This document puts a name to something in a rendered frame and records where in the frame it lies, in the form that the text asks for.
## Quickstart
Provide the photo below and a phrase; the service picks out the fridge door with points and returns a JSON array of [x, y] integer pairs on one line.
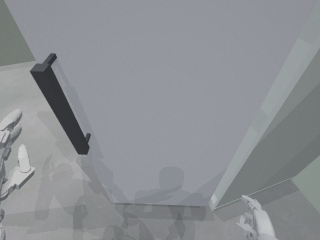
[[167, 89]]

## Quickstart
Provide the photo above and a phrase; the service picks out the left robot hand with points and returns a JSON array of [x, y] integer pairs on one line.
[[9, 132]]

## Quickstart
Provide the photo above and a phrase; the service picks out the right robot hand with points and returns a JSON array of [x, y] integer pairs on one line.
[[257, 224]]

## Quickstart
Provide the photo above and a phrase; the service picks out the handle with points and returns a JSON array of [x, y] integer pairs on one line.
[[46, 80]]

